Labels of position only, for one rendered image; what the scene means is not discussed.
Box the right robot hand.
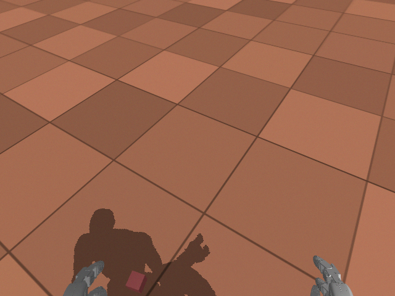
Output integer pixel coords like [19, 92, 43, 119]
[310, 255, 353, 296]

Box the cube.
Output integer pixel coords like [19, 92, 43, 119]
[126, 271, 147, 293]

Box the left robot hand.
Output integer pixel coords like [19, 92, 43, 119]
[63, 261, 107, 296]

